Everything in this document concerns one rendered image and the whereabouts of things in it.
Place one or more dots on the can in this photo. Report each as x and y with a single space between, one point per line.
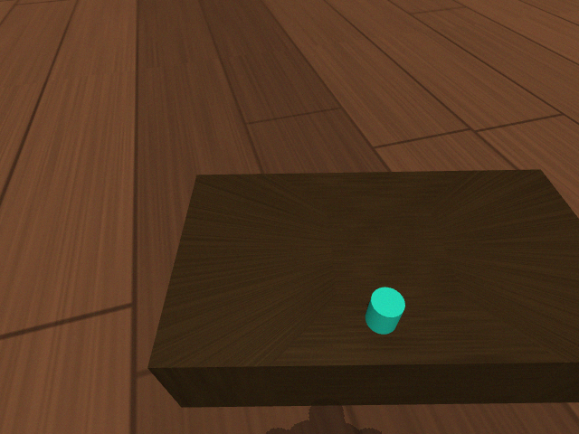
384 311

